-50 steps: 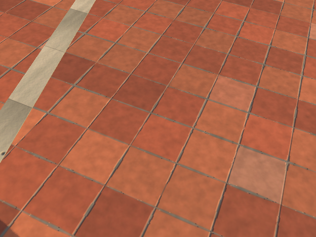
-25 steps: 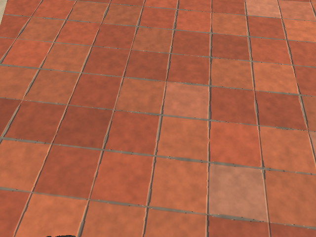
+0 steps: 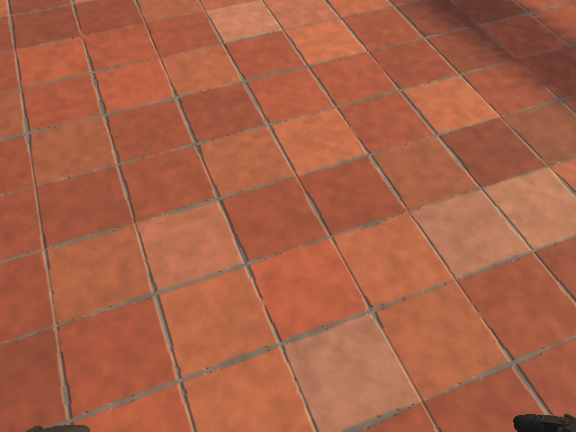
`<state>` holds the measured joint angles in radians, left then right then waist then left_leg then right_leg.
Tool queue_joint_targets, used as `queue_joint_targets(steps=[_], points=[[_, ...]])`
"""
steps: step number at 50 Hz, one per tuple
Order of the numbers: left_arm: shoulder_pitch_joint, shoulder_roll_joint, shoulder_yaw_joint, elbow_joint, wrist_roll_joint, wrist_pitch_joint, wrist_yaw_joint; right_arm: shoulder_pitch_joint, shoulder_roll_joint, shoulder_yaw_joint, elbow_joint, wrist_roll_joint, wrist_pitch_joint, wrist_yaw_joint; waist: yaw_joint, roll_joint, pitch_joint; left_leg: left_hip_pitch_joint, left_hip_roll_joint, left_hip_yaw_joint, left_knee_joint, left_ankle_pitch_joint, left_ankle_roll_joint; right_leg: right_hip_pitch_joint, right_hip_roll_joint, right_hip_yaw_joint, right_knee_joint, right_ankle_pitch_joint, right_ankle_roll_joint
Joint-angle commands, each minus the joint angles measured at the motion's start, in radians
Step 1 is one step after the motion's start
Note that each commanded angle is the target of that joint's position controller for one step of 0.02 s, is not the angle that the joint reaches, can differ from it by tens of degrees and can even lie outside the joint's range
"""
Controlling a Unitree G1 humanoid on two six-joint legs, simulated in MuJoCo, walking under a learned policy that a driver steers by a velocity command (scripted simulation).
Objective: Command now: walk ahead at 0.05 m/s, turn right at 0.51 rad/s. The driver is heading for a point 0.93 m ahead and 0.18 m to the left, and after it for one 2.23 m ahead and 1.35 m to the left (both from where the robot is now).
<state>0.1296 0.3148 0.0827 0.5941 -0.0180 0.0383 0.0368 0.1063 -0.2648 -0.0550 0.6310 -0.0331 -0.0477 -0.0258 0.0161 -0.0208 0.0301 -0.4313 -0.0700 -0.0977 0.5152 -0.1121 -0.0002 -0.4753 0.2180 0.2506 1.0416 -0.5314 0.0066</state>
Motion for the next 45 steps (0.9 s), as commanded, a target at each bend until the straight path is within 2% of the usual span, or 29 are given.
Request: queue_joint_targets(steps=[1,3,5,9,12,14,15,16,17,18,19,20,21,22,23,24,25,28,31,32,33,35,36,37,38,39,40,42,45], points=[[0.096,0.147,0.033,-0.009,0.007,0.009,0.001,-0.029,-0.075,-0.012,-0.116,0.012,0.008,-0.002,0.01,0.073,-0.155,0.249,0.32,-0.336,-0.15,0.136,0.215,-0.142,-0.109,-0.058,0.333,0.039,0.07],[0.081,0.079,0.007,-0.022,0.005,0.01,-0.006,-0.023,-0.108,-0.012,-0.101,0.013,0.023,-0.007,0.008,0.07,-0.108,0.161,0.253,-0.234,-0.181,0.135,0.198,-0.101,-0.112,-0.116,0.295,0.102,0.075],[0.075,0.035,-0.012,-0.026,0.002,0.002,-0.008,-0.001,-0.105,-0.012,-0.089,0.011,0.034,-0.005,-0.001,0.131,-0.129,0.197,0.207,-0.16,-0.193,0.097,0.187,-0.061,-0.129,-0.176,0.129,0.101,0.077],[0.042,0.021,-0.025,-0.023,0.006,-0.007,-0.013,0.047,-0.134,-0.024,-0.065,0.023,0.047,-0.003,-0.043,0.235,-0.146,0.239,0.24,-0.181,-0.21,-0.017,0.218,0.065,-0.187,-0.22,-0.186,0.058,0.06],[0.068,0.037,-0.017,0.004,0.001,-0.011,-0.024,0.085,-0.143,-0.024,-0.044,0.031,0.054,-0.005,-0.049,0.243,-0.138,0.235,0.271,-0.218,-0.197,-0.078,0.217,0.15,-0.188,-0.235,-0.388,0.139,0.023],[0.117,0.017,-0.019,0.036,0.009,-0.014,-0.033,0.117,-0.132,-0.018,-0.024,0.045,0.057,-0.007,-0.021,0.218,-0.119,0.16,0.242,-0.187,-0.173,-0.118,0.166,0.276,-0.166,-0.26,-0.612,0.274,-0.032],[0.122,0.039,-0.017,0.031,0.025,-0.017,-0.033,0.151,-0.119,-0.013,-0.01,0.043,0.049,-0.005,-0.022,0.176,-0.127,0.082,0.223,-0.155,-0.137,-0.152,0.109,0.37,-0.215,-0.203,-0.628,0.324,-0.066],[0.143,0.092,-0.01,0.024,0.045,-0.019,-0.027,0.152,-0.065,0.004,-0.024,0.018,0.035,0.003,-0.036,-0.007,-0.155,-0.034,0.143,-0.047,0.028,-0.231,0.039,0.461,-0.385,-0.021,-0.656,0.425,-0.124],[0.103,0.078,-0.015,0.048,0.064,-0.024,-0.039,0.085,-0.043,0.006,-0.063,0.023,0.02,0.007,-0.044,-0.227,-0.103,-0.019,0.079,0.06,0.023,-0.316,-0.003,0.243,-0.499,0.102,-0.729,0.344,-0.22],[0.021,0.026,-0.032,0.011,0.069,-0.039,-0.041,0.049,-0.09,-0.006,-0.052,0.021,0.015,0.005,-0.033,-0.164,-0.041,0.06,0.103,0.036,0.072,-0.261,-0.024,0.164,-0.46,0.072,-0.765,0.263,-0.215],[0.0,-0.006,-0.041,0.02,0.065,-0.051,-0.039,0.05,-0.076,-0.006,-0.035,0.018,0.014,0.008,-0.044,-0.137,-0.039,0.107,0.094,0.042,0.049,-0.166,-0.027,0.15,-0.408,0.019,-0.744,0.211,-0.171],[0.012,0.008,-0.038,0.028,0.05,-0.059,-0.037,0.066,-0.06,-0.005,-0.014,0.01,0.017,0.007,-0.045,-0.122,-0.032,0.142,0.085,0.056,0.023,-0.097,-0.034,0.147,-0.362,-0.032,-0.723,0.197,-0.137],[0.069,0.05,-0.023,0.046,0.032,-0.063,-0.034,0.082,-0.074,-0.009,-0.008,0.008,0.019,0.008,-0.012,-0.144,-0.048,0.129,0.048,0.106,0.074,-0.129,-0.04,0.175,-0.358,-0.011,-0.753,-0.005,-0.141],[0.141,0.128,0.0,0.057,0.018,-0.06,-0.03,0.057,-0.1,-0.017,-0.023,0.034,0.014,0.012,0.026,-0.185,-0.001,0.033,0.022,0.143,0.178,-0.23,-0.029,0.199,-0.403,0.087,-0.815,-0.187,-0.178],[0.187,0.147,0.006,0.066,0.014,-0.062,-0.028,0.013,-0.121,-0.024,-0.048,0.063,0.005,0.018,0.054,-0.202,0.066,-0.106,0.056,0.111,0.269,-0.311,-0.004,0.232,-0.48,0.22,-0.881,-0.302,-0.229],[0.221,0.134,0.002,0.076,0.013,-0.076,-0.025,-0.016,-0.124,-0.027,-0.063,0.086,-0.008,0.024,0.063,-0.194,0.122,-0.262,0.096,0.065,0.347,-0.357,0.028,0.307,-0.533,0.319,-0.912,-0.314,-0.27],[0.246,0.113,-0.001,0.084,0.007,-0.094,-0.023,-0.02,-0.111,-0.024,-0.066,0.091,-0.025,0.031,0.064,-0.156,0.139,-0.386,0.128,0.033,0.379,-0.34,0.053,0.412,-0.557,0.355,-0.91,-0.269,-0.289],[0.259,0.088,-0.003,0.081,0.0,-0.114,-0.025,-0.038,-0.084,-0.011,-0.064,0.065,-0.062,0.05,0.073,-0.064,0.043,-0.405,0.154,0.043,0.3,-0.248,0.068,0.56,-0.52,0.248,-0.885,-0.068,-0.257],[0.207,0.117,0.004,0.063,-0.007,-0.112,-0.039,-0.041,-0.062,0.003,-0.058,0.061,-0.069,0.066,0.051,-0.107,0.015,-0.132,0.104,0.121,0.132,-0.198,0.043,0.381,-0.432,0.068,-0.886,0.061,-0.223],[0.223,0.137,0.013,0.097,0.066,-0.109,-0.057,-0.029,-0.062,0.001,-0.052,-0.025,-0.015,0.088,0.046,-0.144,-0.004,-0.002,0.043,0.192,0.077,-0.224,0.026,0.316,-0.367,-0.012,-0.889,0.048,-0.202],[0.219,0.133,0.017,0.103,0.063,-0.107,-0.065,-0.01,-0.068,-0.003,-0.048,-0.022,0.004,0.091,0.037,-0.157,0.01,0.102,0.031,0.21,0.036,-0.172,0.022,0.243,-0.363,-0.037,-0.875,0.055,-0.195],[0.21,0.115,0.014,0.113,0.042,-0.106,-0.066,0.124,-0.095,-0.013,-0.008,-0.008,0.008,0.075,-0.038,-0.084,-0.003,0.367,0.02,0.216,-0.013,-0.123,0.028,0.079,-0.349,-0.069,-0.777,0.049,-0.173],[0.178,0.088,0.005,0.107,0.047,-0.111,-0.064,0.279,-0.13,-0.027,0.036,-0.006,-0.002,0.062,-0.123,-0.016,-0.048,0.558,0.052,0.165,-0.012,-0.167,0.044,-0.03,-0.312,-0.11,-0.615,0.13,-0.158],[0.106,0.015,-0.018,0.068,0.056,-0.116,-0.063,0.487,-0.224,-0.047,0.068,-0.026,-0.013,0.045,-0.24,0.211,-0.131,0.705,0.277,-0.113,-0.147,-0.473,0.074,-0.163,-0.226,-0.214,-0.221,0.111,-0.123],[0.058,-0.015,-0.028,-0.003,0.033,-0.126,-0.058,0.509,-0.331,-0.068,0.07,-0.026,-0.017,0.041,-0.219,0.387,-0.108,0.694,0.454,-0.596,-0.357,-0.815,0.146,-0.415,-0.131,-0.198,0.031,0.005,-0.113],[0.052,0.033,-0.02,0.006,0.045,-0.119,-0.058,0.392,-0.264,-0.055,0.049,-0.021,-0.01,0.04,-0.145,0.212,-0.024,0.611,0.47,-0.614,-0.345,-0.826,0.181,-0.491,-0.215,-0.127,0.153,0.115,-0.127],[0.043,0.053,-0.015,0.02,0.055,-0.118,-0.07,0.317,-0.205,-0.038,0.034,-0.006,-0.011,0.046,-0.101,0.125,0.001,0.541,0.423,-0.492,-0.311,-0.71,0.171,-0.477,-0.263,-0.148,0.152,0.207,-0.122],[0.107,0.058,-0.015,0.061,0.068,-0.111,-0.091,0.258,-0.162,-0.022,0.029,0.002,-0.02,0.049,-0.034,0.104,-0.012,0.421,0.335,-0.333,-0.358,-0.576,0.158,-0.356,-0.312,-0.188,0.092,0.27,-0.082],[0.06,0.038,-0.025,0.055,0.067,-0.088,-0.103,0.292,-0.146,-0.017,0.067,0.014,-0.043,0.05,-0.024,0.113,0.064,0.345,0.281,-0.218,-0.443,-0.422,0.182,-0.385,-0.33,-0.222,0.069,0.394,-0.046]])
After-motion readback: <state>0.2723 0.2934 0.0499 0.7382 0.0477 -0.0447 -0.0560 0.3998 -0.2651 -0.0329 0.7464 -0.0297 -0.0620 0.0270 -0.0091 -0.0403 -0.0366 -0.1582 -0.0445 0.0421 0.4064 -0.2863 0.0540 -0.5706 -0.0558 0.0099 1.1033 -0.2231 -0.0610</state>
